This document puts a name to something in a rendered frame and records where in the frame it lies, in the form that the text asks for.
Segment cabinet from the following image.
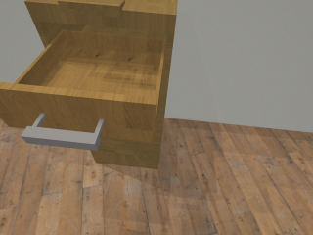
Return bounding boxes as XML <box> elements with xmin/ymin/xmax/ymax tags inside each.
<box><xmin>24</xmin><ymin>0</ymin><xmax>178</xmax><ymax>169</ymax></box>

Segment handle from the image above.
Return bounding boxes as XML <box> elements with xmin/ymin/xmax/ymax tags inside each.
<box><xmin>21</xmin><ymin>113</ymin><xmax>105</xmax><ymax>151</ymax></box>
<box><xmin>58</xmin><ymin>0</ymin><xmax>123</xmax><ymax>18</ymax></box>

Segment drawer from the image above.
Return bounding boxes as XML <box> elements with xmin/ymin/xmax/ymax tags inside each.
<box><xmin>0</xmin><ymin>29</ymin><xmax>166</xmax><ymax>143</ymax></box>

